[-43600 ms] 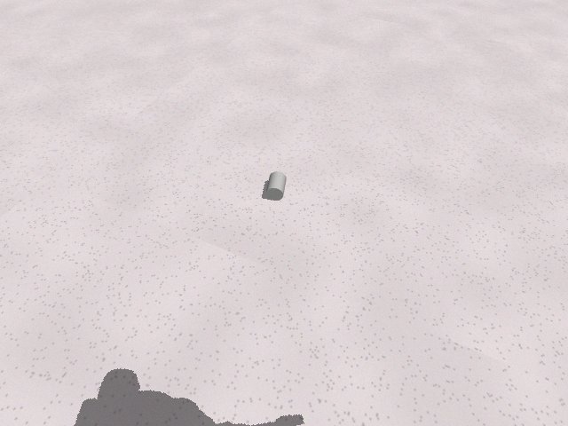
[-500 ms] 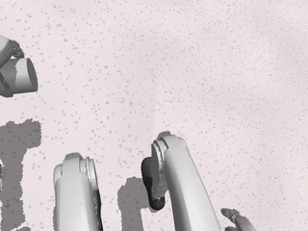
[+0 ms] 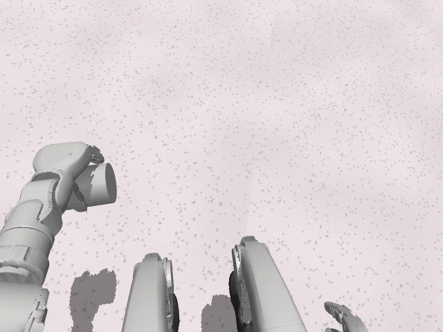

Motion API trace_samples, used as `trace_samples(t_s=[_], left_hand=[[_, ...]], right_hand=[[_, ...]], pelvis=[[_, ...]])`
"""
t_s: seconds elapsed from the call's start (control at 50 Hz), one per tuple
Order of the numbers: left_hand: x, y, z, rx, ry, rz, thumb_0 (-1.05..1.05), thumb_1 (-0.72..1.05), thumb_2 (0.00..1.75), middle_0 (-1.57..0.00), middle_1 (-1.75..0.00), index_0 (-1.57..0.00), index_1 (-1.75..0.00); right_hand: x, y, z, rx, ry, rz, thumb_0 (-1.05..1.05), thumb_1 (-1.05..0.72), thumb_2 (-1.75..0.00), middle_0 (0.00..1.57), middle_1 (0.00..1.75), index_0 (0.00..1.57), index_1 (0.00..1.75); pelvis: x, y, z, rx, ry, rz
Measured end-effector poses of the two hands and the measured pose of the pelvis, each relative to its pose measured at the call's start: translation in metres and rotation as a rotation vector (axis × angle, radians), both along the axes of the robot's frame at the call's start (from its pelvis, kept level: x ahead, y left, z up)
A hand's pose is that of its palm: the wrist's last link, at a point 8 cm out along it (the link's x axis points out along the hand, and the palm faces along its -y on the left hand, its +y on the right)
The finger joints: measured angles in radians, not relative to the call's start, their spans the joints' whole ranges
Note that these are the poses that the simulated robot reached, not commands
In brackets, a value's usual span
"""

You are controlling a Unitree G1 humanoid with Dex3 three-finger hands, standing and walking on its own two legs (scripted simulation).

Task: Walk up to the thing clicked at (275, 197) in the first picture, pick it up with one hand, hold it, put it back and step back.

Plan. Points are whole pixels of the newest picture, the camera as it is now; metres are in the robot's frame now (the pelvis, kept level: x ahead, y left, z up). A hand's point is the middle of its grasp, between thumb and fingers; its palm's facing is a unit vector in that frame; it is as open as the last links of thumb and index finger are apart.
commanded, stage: lift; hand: left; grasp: from above
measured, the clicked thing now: (82, 186) +0.43 +0.23 -0.14
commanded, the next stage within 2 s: hold in 0.70 s
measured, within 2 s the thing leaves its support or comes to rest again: neither
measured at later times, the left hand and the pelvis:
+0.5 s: hand (43, 180) +0.37 +0.22 +0.05, palm faces -0.48 -0.07 -0.88, open 10.2 cm; pelvis +0.04 -0.01 +0.14, yaw +1 degrees
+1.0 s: hand (14, 156) +0.38 +0.22 +0.11, palm faces -0.48 -0.06 -0.87, open 10.3 cm; pelvis +0.07 +0.00 +0.19, yaw +0 degrees
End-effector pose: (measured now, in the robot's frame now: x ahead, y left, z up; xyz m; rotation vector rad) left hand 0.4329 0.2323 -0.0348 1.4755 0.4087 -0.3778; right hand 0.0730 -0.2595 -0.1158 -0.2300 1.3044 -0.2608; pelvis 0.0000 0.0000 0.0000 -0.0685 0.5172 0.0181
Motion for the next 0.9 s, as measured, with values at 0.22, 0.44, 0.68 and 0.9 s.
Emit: trace_samples(t_s=[0.22,0.44,0.68,0.9], left_hand=[[-0.039,-0.003,0.082,0.004,0.002,0.025,0.01,0.10,0.13,-0.88,-0.08,-0.85,-0.11],[-0.052,-0.012,0.133,0.008,-0.002,0.030,0.01,0.07,0.16,-0.87,-0.11,-0.84,-0.14],[-0.050,-0.014,0.171,0.013,-0.021,0.037,0.01,0.06,0.18,-0.84,-0.17,-0.82,-0.19],[-0.047,-0.011,0.197,0.013,-0.007,0.031,0.01,0.06,0.19,-0.83,-0.19,-0.80,-0.21]], right_hand=[[0.020,-0.010,0.081,-0.026,-0.109,-0.015,0.00,-0.90,-0.90,0.20,0.30,0.20,0.30],[0.034,-0.019,0.136,-0.031,-0.167,-0.010,0.01,-0.91,-0.90,0.20,0.30,0.20,0.30],[0.054,-0.015,0.168,-0.008,-0.190,-0.011,0.01,-0.90,-0.90,0.20,0.30,0.20,0.30],[0.078,-0.007,0.184,0.019,-0.231,-0.007,0.01,-0.90,-0.90,0.20,0.30,0.20,0.30]], pelvis=[[0.018,-0.006,0.077,0.024,-0.133,0.002],[0.036,-0.010,0.130,0.038,-0.234,0.000],[0.052,-0.008,0.163,0.044,-0.304,-0.006],[0.066,-0.005,0.180,0.047,-0.344,-0.010]])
